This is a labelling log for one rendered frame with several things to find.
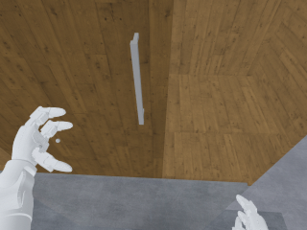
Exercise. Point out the right robot hand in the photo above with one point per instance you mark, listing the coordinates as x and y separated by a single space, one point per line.
249 218

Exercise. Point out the left robot forearm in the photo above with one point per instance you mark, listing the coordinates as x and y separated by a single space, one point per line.
16 195

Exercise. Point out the left robot hand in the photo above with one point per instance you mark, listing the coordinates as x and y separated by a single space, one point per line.
28 138

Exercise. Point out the wardrobe door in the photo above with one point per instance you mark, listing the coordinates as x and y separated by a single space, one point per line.
4 157
75 55

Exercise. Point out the handle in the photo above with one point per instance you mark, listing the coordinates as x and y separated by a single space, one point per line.
137 77

